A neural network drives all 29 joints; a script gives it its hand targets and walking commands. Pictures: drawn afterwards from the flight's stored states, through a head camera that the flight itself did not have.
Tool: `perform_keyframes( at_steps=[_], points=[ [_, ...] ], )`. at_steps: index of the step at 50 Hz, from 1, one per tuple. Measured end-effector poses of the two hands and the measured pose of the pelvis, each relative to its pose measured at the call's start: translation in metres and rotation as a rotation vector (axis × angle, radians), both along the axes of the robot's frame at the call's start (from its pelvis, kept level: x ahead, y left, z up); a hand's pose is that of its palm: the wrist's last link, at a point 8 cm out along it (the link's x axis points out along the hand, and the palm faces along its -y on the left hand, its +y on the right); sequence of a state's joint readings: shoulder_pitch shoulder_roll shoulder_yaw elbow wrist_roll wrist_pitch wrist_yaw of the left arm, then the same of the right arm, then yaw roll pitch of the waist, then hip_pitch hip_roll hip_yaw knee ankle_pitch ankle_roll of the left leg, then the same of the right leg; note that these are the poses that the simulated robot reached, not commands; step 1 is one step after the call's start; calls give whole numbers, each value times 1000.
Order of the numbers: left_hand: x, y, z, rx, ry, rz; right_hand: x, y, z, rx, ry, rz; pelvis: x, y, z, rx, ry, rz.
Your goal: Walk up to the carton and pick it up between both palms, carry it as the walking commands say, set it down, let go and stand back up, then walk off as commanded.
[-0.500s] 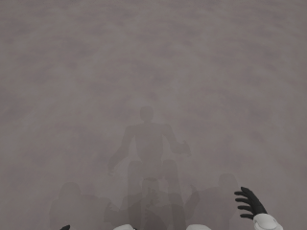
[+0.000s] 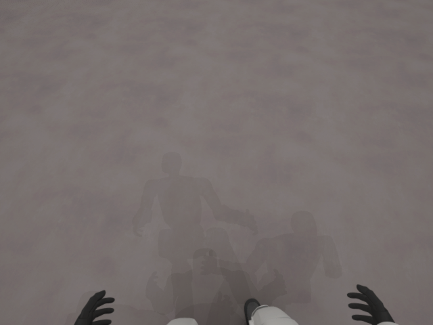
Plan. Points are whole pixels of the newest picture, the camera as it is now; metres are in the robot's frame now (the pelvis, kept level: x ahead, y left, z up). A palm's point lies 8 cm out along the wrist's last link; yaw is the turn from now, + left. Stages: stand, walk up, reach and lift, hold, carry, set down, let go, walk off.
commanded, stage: walk off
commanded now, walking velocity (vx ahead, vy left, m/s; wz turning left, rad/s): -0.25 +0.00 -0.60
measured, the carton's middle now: out of the picture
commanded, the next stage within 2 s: stand in 0.36 s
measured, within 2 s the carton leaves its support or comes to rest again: rests again in 0.42 s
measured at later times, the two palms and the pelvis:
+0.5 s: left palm out of the picture +0.02 +0.26 -0.12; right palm out of the picture -0.09 -0.27 -0.11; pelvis -0.14 +0.02 -0.01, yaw -17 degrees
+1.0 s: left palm out of the picture -0.04 +0.24 -0.13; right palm out of the picture -0.23 -0.22 -0.11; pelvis -0.19 +0.03 +0.01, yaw -20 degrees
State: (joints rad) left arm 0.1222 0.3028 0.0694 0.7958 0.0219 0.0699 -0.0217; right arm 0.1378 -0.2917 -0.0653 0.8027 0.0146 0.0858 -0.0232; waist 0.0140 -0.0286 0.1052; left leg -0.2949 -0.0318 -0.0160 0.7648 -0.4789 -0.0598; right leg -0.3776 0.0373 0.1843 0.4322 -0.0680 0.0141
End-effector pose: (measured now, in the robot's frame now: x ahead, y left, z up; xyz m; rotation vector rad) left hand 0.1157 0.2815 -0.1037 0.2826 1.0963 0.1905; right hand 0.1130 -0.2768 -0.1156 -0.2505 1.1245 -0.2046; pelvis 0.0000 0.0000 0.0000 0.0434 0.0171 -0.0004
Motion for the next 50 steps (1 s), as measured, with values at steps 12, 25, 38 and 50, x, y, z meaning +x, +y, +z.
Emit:
perform_keyframes(
  at_steps=[12, 25, 38, 50],
  points=[
    [-82, 23, -32, -79, 112, -76, -102, 21, 37, -107, -56, -93, -74, 32, 3, -79, -26, -149],
    [-101, -17, -21, -29, 79, -245, -200, 7, 1, -10, -114, -228, -142, 19, -10, -61, -26, -304],
    [-106, -69, 9, -19, -35, -384, -350, 14, -13, 75, 113, -384, -183, 10, 5, -27, -27, -335],
    [-156, -43, -25, -103, 86, -336, -340, 56, 2, 53, 43, -349, -194, 33, 6, -58, -33, -342]
  ],
)
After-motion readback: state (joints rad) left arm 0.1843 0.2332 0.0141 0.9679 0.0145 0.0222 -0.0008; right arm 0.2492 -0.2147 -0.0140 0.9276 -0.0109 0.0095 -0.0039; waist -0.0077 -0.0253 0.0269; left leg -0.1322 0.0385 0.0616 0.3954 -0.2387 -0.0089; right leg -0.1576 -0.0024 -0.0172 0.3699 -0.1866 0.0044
